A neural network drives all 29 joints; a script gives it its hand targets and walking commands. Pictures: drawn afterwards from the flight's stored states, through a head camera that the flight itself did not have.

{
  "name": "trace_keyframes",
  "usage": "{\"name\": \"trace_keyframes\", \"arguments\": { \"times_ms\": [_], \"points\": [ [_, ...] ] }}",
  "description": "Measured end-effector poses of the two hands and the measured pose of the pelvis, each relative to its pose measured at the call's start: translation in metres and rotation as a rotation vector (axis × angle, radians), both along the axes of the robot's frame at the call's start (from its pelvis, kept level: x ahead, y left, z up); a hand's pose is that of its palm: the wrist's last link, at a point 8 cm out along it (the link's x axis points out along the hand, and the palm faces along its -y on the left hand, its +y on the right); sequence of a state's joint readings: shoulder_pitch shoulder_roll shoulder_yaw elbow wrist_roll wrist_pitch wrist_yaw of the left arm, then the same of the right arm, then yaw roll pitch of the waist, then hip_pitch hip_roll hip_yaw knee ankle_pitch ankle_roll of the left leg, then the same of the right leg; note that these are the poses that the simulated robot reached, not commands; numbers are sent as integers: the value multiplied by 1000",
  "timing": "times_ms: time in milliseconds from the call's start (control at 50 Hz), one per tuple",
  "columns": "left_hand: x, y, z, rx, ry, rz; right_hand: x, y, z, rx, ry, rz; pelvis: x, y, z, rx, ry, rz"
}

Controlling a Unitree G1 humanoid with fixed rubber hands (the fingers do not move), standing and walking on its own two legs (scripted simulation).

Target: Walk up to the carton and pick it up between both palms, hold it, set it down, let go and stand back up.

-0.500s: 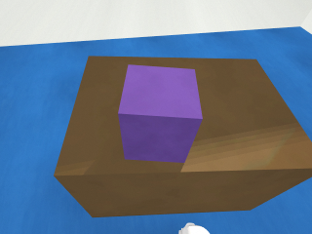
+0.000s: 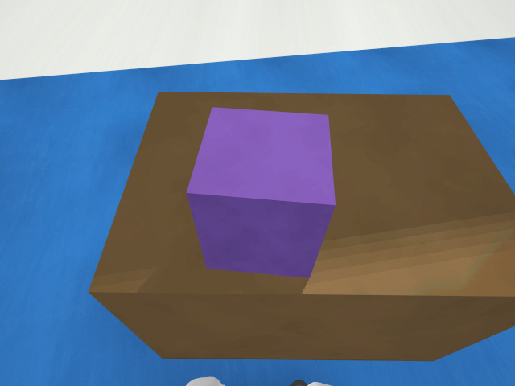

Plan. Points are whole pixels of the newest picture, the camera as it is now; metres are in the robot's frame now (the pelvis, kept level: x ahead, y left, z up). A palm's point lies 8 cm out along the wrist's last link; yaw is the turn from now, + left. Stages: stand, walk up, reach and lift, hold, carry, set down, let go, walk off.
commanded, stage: walk up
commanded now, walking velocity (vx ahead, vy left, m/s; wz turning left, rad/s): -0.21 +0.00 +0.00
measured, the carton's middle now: (263, 196) +0.45 +0.00 -0.01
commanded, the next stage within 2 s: none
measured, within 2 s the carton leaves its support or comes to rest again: neither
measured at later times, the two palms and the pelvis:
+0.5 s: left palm out of the picture -0.12 +0.25 -0.13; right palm out of the picture -0.09 -0.24 -0.12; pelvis -0.09 +0.00 +0.01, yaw -2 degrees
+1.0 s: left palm out of the picture -0.16 +0.18 -0.10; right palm out of the picture +0.01 -0.23 -0.15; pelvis -0.03 +0.00 +0.01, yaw -1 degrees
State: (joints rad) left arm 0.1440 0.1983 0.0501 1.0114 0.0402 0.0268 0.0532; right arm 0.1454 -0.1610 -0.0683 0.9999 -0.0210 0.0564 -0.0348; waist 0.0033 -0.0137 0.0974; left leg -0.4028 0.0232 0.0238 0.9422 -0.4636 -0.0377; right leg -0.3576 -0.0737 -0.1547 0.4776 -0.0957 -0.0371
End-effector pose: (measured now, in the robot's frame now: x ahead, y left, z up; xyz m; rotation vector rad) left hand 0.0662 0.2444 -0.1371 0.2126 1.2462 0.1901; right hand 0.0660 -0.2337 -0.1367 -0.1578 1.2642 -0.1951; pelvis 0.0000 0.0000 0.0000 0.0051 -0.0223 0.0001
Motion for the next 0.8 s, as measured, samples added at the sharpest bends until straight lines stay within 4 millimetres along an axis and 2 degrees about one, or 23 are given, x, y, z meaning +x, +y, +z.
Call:
{"name": "trace_keyframes", "arguments": {
  "times_ms": [60,120,220,320,440,540,580,640,680,740,800],
  "points": [
    [-10,20,-10,-5,-13,1,-11,6,2,-35,-28,-2,-15,14,-7,-10,-1,8],
    [-27,36,-15,-14,1,9,-37,17,7,-54,-23,-2,-31,26,-8,-20,-8,0],
    [-64,45,-2,-60,48,32,-85,23,33,-77,41,0,-47,31,14,-76,10,0],
    [-115,46,-1,-72,129,64,-106,18,44,-94,29,-7,-58,28,21,-83,24,-17],
    [-167,25,1,-58,248,69,-130,5,35,-73,24,-24,-77,14,18,-63,36,-26],
    [-194,-5,5,-22,237,57,-168,-16,8,-10,93,-67,-93,-11,8,-7,28,-32],
    [-210,-21,13,-26,228,82,-180,-22,2,22,144,-70,-94,-17,11,5,21,-32],
    [-234,-41,31,-31,271,101,-178,-25,4,78,150,-75,-90,-23,22,53,21,-57],
    [-243,-51,39,-30,302,101,-174,-27,2,105,128,-72,-88,-26,25,74,17,-59],
    [-247,-58,47,-22,320,121,-171,-28,-3,136,137,-68,-79,-28,26,90,22,-58],
    [-241,-60,51,-9,313,145,-163,-25,-8,153,165,-57,-67,-26,26,93,30,-50]
  ]
}}
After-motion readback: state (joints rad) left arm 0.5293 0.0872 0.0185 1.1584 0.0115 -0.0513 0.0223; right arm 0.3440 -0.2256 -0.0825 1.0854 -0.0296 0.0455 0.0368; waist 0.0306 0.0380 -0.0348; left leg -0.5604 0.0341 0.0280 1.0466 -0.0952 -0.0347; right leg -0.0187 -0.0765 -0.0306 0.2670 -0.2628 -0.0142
